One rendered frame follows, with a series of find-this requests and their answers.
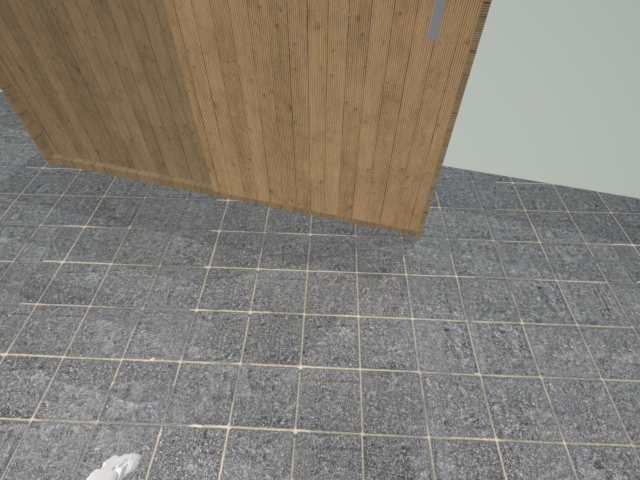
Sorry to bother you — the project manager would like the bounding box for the wardrobe door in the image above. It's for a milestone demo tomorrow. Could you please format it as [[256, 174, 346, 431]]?
[[0, 0, 211, 184], [164, 0, 483, 231]]

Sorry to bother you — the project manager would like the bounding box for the robot left hand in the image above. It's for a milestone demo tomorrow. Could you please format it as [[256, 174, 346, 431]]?
[[86, 453, 140, 480]]

